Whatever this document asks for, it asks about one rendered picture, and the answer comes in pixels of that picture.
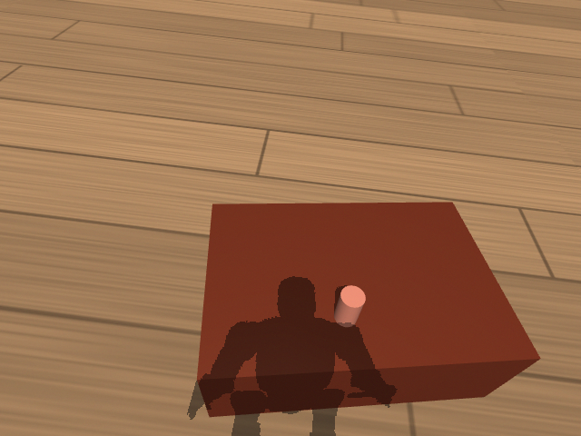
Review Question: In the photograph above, can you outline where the can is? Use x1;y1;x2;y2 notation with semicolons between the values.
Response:
334;285;366;327

